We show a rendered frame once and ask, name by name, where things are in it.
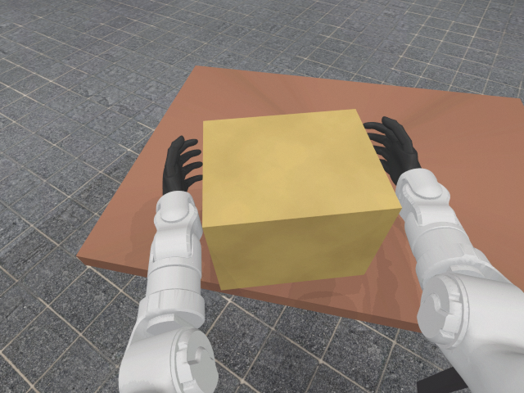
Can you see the left robot forearm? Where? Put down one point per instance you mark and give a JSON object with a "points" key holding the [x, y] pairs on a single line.
{"points": [[173, 297]]}

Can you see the right robot forearm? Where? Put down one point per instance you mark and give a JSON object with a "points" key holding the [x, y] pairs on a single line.
{"points": [[436, 237]]}

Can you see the left robot upper arm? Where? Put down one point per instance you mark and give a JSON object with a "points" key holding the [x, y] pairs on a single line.
{"points": [[178, 361]]}

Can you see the carton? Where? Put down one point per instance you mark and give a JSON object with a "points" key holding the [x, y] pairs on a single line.
{"points": [[293, 198]]}

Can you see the table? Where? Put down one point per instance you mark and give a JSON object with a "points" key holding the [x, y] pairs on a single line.
{"points": [[472, 143]]}

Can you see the robot right hand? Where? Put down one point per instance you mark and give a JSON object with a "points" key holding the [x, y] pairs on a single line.
{"points": [[398, 151]]}

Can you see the right robot upper arm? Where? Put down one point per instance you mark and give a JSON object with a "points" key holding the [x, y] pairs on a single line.
{"points": [[478, 325]]}

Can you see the robot left hand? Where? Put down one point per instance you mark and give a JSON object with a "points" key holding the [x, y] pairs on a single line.
{"points": [[174, 172]]}

